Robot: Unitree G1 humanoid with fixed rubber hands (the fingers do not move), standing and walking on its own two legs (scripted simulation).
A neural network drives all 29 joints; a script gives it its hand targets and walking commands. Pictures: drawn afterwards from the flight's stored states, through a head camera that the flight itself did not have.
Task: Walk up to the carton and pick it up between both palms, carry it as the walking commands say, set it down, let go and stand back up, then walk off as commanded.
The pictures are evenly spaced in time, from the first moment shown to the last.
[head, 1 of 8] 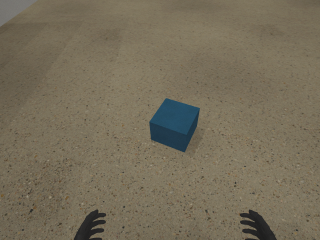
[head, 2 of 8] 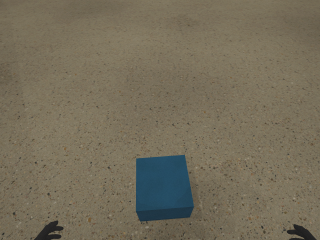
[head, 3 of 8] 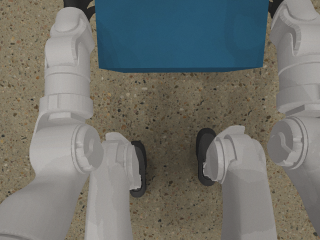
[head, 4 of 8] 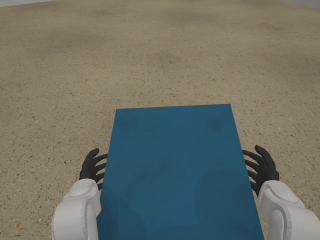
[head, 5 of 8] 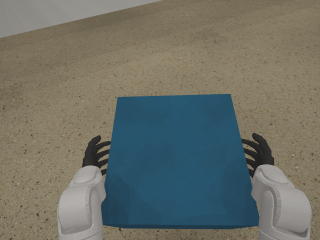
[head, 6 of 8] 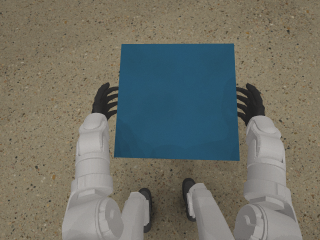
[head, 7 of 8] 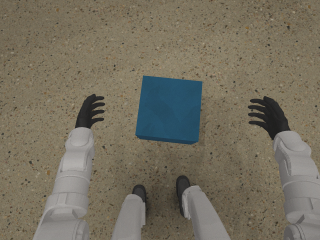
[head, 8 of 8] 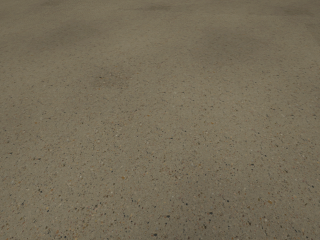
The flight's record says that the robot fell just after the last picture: no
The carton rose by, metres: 0.72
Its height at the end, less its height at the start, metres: +0.00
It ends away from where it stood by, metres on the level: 4.94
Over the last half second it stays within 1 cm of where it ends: yes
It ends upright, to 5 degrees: yes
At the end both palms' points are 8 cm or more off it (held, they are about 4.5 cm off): yes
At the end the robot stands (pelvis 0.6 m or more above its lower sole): yes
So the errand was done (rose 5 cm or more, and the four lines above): yes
